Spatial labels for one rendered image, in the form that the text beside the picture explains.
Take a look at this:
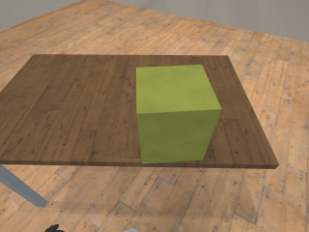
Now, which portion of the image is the carton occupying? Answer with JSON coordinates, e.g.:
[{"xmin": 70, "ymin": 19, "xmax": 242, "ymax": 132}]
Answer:
[{"xmin": 136, "ymin": 65, "xmax": 222, "ymax": 164}]

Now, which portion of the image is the table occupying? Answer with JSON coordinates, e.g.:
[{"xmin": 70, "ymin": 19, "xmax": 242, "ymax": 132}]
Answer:
[{"xmin": 0, "ymin": 54, "xmax": 280, "ymax": 208}]

